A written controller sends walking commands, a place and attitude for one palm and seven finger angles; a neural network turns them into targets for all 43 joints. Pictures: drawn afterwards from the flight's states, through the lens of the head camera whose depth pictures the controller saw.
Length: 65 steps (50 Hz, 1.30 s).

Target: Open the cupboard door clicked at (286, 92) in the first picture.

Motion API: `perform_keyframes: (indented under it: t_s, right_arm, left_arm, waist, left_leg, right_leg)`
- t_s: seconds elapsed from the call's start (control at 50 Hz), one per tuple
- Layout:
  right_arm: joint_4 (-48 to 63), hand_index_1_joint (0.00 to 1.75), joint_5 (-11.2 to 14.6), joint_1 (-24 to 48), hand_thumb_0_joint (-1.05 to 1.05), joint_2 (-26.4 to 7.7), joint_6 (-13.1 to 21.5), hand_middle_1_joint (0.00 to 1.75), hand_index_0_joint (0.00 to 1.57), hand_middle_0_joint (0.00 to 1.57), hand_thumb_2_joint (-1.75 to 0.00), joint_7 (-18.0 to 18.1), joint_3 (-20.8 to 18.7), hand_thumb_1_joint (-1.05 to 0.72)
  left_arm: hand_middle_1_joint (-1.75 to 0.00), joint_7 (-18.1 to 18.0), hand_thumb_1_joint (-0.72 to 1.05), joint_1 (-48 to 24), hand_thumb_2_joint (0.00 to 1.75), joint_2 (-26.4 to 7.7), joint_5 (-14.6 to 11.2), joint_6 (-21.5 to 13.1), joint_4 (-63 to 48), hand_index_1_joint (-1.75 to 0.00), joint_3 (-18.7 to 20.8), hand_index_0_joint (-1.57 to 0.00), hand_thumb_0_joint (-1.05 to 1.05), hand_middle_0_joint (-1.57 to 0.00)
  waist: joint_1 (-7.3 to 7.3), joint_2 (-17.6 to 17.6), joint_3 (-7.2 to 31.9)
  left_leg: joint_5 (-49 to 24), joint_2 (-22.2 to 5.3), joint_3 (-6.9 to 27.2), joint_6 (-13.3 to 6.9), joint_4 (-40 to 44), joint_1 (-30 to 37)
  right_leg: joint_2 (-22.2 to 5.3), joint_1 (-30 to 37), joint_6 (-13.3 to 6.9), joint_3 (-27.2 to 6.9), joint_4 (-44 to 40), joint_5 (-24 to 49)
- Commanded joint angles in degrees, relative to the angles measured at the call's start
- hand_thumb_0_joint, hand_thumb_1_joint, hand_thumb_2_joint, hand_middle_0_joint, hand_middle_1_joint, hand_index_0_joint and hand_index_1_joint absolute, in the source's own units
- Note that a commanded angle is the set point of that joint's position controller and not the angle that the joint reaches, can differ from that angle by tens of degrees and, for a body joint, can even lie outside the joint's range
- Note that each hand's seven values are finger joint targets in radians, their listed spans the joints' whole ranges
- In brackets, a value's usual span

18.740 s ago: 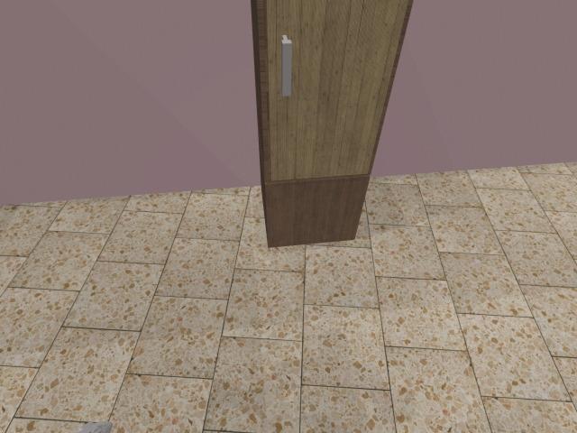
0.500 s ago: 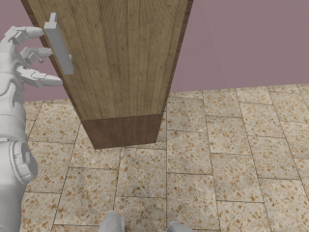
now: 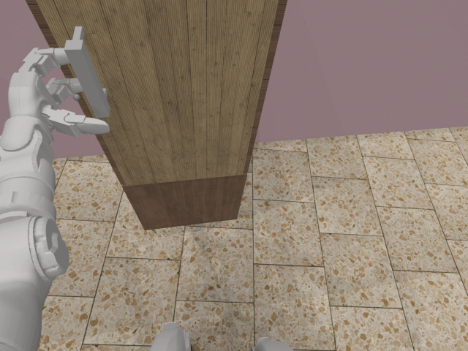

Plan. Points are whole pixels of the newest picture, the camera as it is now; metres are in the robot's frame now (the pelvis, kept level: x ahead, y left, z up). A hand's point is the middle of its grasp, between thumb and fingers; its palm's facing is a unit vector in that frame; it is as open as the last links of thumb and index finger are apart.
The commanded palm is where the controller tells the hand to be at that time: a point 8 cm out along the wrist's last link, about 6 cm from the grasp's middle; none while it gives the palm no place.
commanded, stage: slide the fingers in behind the handle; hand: left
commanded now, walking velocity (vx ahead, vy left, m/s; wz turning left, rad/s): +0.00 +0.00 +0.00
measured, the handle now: (91, 74) +0.56 +0.21 +0.12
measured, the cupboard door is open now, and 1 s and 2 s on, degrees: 0 0 4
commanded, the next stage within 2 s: close the thumb around the handle in 0.80 s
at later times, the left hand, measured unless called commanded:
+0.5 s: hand (97, 95) +0.52 +0.19 +0.12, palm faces +0.10 -1.00 +0.03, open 13.9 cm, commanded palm +0.49 +0.23 +0.12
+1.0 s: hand (95, 95) +0.51 +0.19 +0.12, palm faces +0.09 -1.00 +0.01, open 13.8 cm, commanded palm +0.49 +0.23 +0.12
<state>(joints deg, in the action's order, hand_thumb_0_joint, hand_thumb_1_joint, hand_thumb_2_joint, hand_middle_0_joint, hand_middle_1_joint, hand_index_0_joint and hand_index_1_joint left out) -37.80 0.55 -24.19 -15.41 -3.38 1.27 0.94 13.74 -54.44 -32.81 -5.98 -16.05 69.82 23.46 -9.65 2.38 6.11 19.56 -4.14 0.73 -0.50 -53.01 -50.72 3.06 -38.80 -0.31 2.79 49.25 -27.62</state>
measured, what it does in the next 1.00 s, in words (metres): stands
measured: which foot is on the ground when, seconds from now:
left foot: down 0.00-1.00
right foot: down 0.00-1.00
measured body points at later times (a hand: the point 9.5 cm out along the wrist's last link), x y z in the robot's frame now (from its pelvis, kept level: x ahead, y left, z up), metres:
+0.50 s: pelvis +0.00 +0.00 +0.00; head +0.10 +0.02 +0.44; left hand +0.50 +0.24 +0.12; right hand -0.01 -0.26 -0.11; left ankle +0.05 +0.11 -0.69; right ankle -0.04 -0.12 -0.69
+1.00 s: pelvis +0.00 +0.00 +0.00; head +0.09 +0.01 +0.44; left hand +0.50 +0.24 +0.12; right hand -0.01 -0.27 -0.11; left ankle +0.05 +0.11 -0.69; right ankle -0.04 -0.12 -0.69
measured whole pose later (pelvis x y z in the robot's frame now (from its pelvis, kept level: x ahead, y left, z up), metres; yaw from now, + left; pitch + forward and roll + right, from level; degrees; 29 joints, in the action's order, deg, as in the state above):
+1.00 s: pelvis +0.00 +0.00 +0.00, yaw +0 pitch +17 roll -3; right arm -38.3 0.1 -25.0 -15.5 -3.0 0.3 0.1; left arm 9.4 -53.3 -28.7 -5.3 -16.8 67.3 22.6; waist -9.5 2.6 6.4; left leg 19.6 -4.2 0.4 -0.2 -52.5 -49.8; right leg 3.1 -38.4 -0.6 2.3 49.4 -27.9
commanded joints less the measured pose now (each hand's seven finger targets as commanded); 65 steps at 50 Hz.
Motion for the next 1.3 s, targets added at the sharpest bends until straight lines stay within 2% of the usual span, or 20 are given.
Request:
perform_keyframes:
  t_s: [0.0,0.16,0.2,0.26,0.32,0.38,0.46,0.48,0.54,0.6,0.66,0.7,0.74,0.88,0.94,0.96,1.0,1.06,1.12,1.28]
  right_arm:
    - [2.95,0.30,-0.36,-8.70,0.00,-10.59,1.02,0.30,0.20,0.20,-0.90,0.83,-3.73,-0.90]
    - [2.98,0.30,-0.68,-9.03,0.00,-10.40,1.38,0.30,0.20,0.20,-0.90,0.23,-3.95,-0.90]
    - [2.66,0.30,-0.75,-9.05,0.00,-10.19,1.43,0.30,0.20,0.20,-0.90,0.05,-4.05,-0.90]
    - [2.47,0.30,-0.78,-9.32,0.00,-10.35,1.46,0.30,0.20,0.20,-0.90,-0.01,-4.19,-0.90]
    - [2.10,0.30,-0.91,-8.80,0.00,-9.93,1.58,0.30,0.20,0.20,-0.90,-0.31,-4.26,-0.90]
    - [1.72,0.30,-1.17,-9.15,0.00,-9.90,1.83,0.30,0.20,0.20,-0.90,-0.33,-4.20,-0.90]
    - [2.10,0.30,-1.35,-9.34,0.00,-10.00,2.11,0.30,0.20,0.20,-0.90,-0.59,-4.07,-0.90]
    - [2.32,0.30,-1.36,-8.89,0.00,-9.57,2.14,0.30,0.20,0.20,-0.90,-0.71,-4.05,-0.90]
    - [2.28,0.30,-1.32,-9.22,0.00,-9.90,1.88,0.30,0.20,0.20,-0.90,-0.68,-3.95,-0.90]
    - [2.81,0.30,-0.91,-8.76,0.00,-9.84,1.95,0.30,0.20,0.20,-0.90,-0.58,-4.02,-0.90]
    - [2.87,0.30,-0.91,-8.89,0.00,-10.12,1.79,0.30,0.20,0.20,-0.90,-0.29,-3.91,-0.90]
    - [3.04,0.30,-0.98,-8.79,0.00,-9.87,1.85,0.30,0.20,0.20,-0.90,-0.36,-3.83,-0.90]
    - [2.92,0.30,-1.12,-8.95,0.00,-10.09,1.73,0.30,0.20,0.20,-0.90,-0.21,-3.75,-0.90]
    - [3.40,0.30,-0.77,-8.27,0.00,-9.66,1.45,0.30,0.20,0.20,-0.90,-0.23,-4.06,-0.90]
    - [3.12,0.30,-0.66,-8.49,0.00,-9.94,1.19,0.30,0.20,0.20,-0.90,-0.19,-3.98,-0.90]
    - [3.23,0.30,-0.45,-8.48,0.00,-10.17,1.14,0.30,0.20,0.20,-0.90,-0.03,-4.24,-0.90]
    - [3.32,0.30,-0.38,-8.12,0.00,-9.81,1.13,0.30,0.20,0.20,-0.90,-0.08,-4.05,-0.90]
    - [2.78,0.30,-0.45,-8.24,0.00,-10.12,1.34,0.30,0.20,0.20,-0.90,0.07,-4.24,-0.90]
    - [2.64,0.30,-0.57,-7.55,0.00,-9.64,1.66,0.30,0.20,0.20,-0.90,-0.09,-4.26,-0.90]
    - [2.97,0.30,-0.78,-7.34,0.00,-9.73,1.67,0.30,0.20,0.20,-0.90,-0.18,-4.04,-0.90]
  left_arm:
    - [-1.20,-0.59,-0.50,-29.28,0.30,-13.31,-0.49,-4.04,-13.41,-1.20,0.38,-0.30,0.00,-0.30]
    - [-1.20,-2.80,-0.50,-29.36,0.30,-12.16,0.43,-4.53,-14.99,-1.20,0.44,-0.30,0.00,-0.30]
    - [-1.20,-2.90,-0.50,-30.90,0.30,-8.78,0.26,-4.25,-15.55,-1.20,-2.21,-0.30,0.00,-0.30]
    - [-1.20,-3.26,-0.50,-30.43,0.30,-9.45,0.04,-4.20,-15.96,-1.20,-1.17,-0.30,0.00,-0.30]
    - [-1.20,-3.42,-0.50,-29.48,0.30,-4.90,-0.33,-3.76,-15.19,-1.20,-4.15,-0.30,0.00,-0.30]
    - [-1.20,-4.85,-0.50,-31.39,0.30,-5.05,-0.22,-3.87,-14.99,-1.20,-3.53,-0.30,0.00,-0.30]
    - [-1.20,-6.65,-0.50,-31.55,0.30,-9.52,1.35,-4.89,-16.15,-1.20,-0.19,-0.30,0.00,-0.30]
    - [-1.20,-6.56,-0.50,-30.35,0.30,-6.41,1.62,-4.91,-15.77,-1.20,-2.67,-0.30,0.00,-0.30]
    - [-1.20,-6.29,-0.50,-28.67,0.30,-7.80,1.07,-4.99,-13.98,-1.20,-1.14,-0.30,0.00,-0.30]
    - [-1.20,-5.86,-0.50,-29.00,0.30,-7.25,0.52,-4.52,-13.92,-1.20,-1.48,-0.30,0.00,-0.30]
    - [-1.20,-6.05,-0.50,-30.16,0.30,-10.94,1.13,-4.67,-13.84,-1.20,0.73,-0.30,0.00,-0.30]
    - [-1.20,-5.86,-0.50,-29.31,0.30,-9.30,1.06,-4.71,-13.64,-1.20,-0.49,-0.30,0.00,-0.30]
    - [-1.20,-5.80,-0.50,-28.57,0.30,-11.16,0.93,-4.80,-12.15,-1.20,0.98,-0.30,0.00,-0.30]
    - [-1.20,-4.19,-0.50,-26.39,0.30,-9.45,0.13,-5.21,-16.28,-1.20,-0.20,-0.30,0.00,-0.30]
    - [-1.22,-3.91,-0.33,-25.10,0.37,-9.16,-0.63,-4.30,-14.55,-1.22,-0.05,-0.31,0.00,-0.31]
    - [-1.22,-3.90,-0.28,-26.01,0.40,-10.81,-0.40,-4.34,-15.60,-1.22,1.05,-0.32,0.00,-0.32]
    - [-1.24,-3.77,-0.16,-26.58,0.44,-8.69,-0.49,-4.12,-16.19,-1.24,-1.01,-0.32,0.00,-0.32]
    - [-1.25,-4.12,0.00,-27.34,0.52,-10.32,-0.54,-4.79,-16.34,-1.25,0.43,-0.34,0.00,-0.34]
    - [-1.27,-3.81,0.17,-27.33,0.59,-6.95,-0.79,-5.28,-17.45,-1.27,-2.12,-0.35,0.00,-0.35]
    - [-1.32,-5.02,0.62,-26.63,0.78,-6.32,-0.21,-4.48,-14.97,-1.32,-2.16,-0.38,0.00,-0.38]
  waist:
    - [-1.40,6.95,22.41]
    - [-0.97,8.08,25.27]
    - [-1.98,8.05,24.00]
    - [-1.50,7.42,25.63]
    - [-2.14,7.44,23.23]
    - [-2.06,7.06,23.37]
    - [-0.74,7.83,25.35]
    - [-1.27,7.37,25.13]
    - [-1.21,4.45,23.40]
    - [-1.21,4.66,22.97]
    - [-1.01,4.57,23.27]
    - [-1.24,4.30,22.84]
    - [-1.25,2.99,21.77]
    - [0.09,6.70,25.68]
    - [-0.61,3.27,22.51]
    - [-0.29,3.33,23.67]
    - [-0.57,5.57,22.43]
    - [-0.72,4.24,22.68]
    - [-0.84,7.06,23.60]
    - [-0.59,5.45,22.27]
  left_leg:
    - [-15.33,1.78,2.81,-1.68,3.32,29.75]
    - [-17.74,1.80,2.79,-1.52,2.80,31.36]
    - [-17.11,1.69,3.10,-1.42,2.83,32.10]
    - [-18.50,1.69,3.17,-1.45,2.86,32.71]
    - [-17.56,1.66,3.45,-1.29,3.00,33.25]
    - [-17.13,1.68,3.99,-1.23,3.34,33.17]
    - [-18.13,1.87,3.42,-1.26,3.20,32.40]
    - [-18.16,2.01,3.39,-1.26,3.00,32.69]
    - [-17.60,2.05,3.23,-1.43,3.20,30.76]
    - [-16.15,2.23,2.46,-1.56,3.44,29.73]
    - [-15.50,2.17,2.30,-1.66,3.50,28.61]
    - [-15.52,2.21,2.18,-1.65,3.41,28.41]
    - [-15.04,2.41,1.99,-1.94,3.16,26.59]
    - [-18.30,2.47,1.50,-1.61,2.97,30.06]
    - [-17.12,2.69,1.33,-2.02,3.36,27.86]
    - [-16.87,2.58,1.17,-2.01,3.44,27.96]
    - [-16.72,2.68,1.29,-1.87,3.56,28.52]
    - [-16.38,2.38,1.73,-1.89,3.59,29.26]
    - [-17.58,2.43,1.91,-1.59,3.37,31.70]
    - [-16.24,2.30,2.56,-1.43,3.79,30.89]
  right_leg:
    - [1.55,-5.83,-0.07,-0.80,-7.05,17.80]
    - [1.72,-5.70,-0.22,-0.73,-6.34,19.28]
    - [1.82,-7.15,-0.21,-0.41,-6.62,18.52]
    - [1.91,-6.13,-0.36,-0.40,-6.38,19.79]
    - [2.05,-7.80,-0.49,0.10,-6.89,18.36]
    - [1.97,-8.03,-0.59,0.20,-6.67,17.43]
    - [1.75,-6.32,-0.51,-0.24,-5.99,18.73]
    - [1.83,-6.45,-0.55,-0.14,-6.03,18.96]
    - [1.94,-4.74,-0.54,-0.23,-6.30,19.66]
    - [1.80,-4.43,-0.15,-0.64,-6.80,19.79]
    - [1.55,-3.76,-0.03,-1.04,-6.68,19.58]
    - [1.54,-3.85,0.02,-0.92,-6.75,19.61]
    - [1.56,-2.57,0.06,-1.28,-6.75,20.34]
    - [1.67,-1.28,-0.10,-1.19,-6.32,23.57]
    - [1.74,-0.47,0.10,-1.24,-7.12,23.71]
    - [1.61,-0.48,0.35,-1.51,-7.15,23.73]
    - [1.55,-1.54,0.13,-1.35,-7.26,22.98]
    - [1.63,-2.40,0.11,-1.33,-7.34,21.79]
    - [1.68,-3.34,-0.20,-0.98,-7.05,21.87]
    - [1.53,-4.67,-0.28,-0.60,-6.90,19.37]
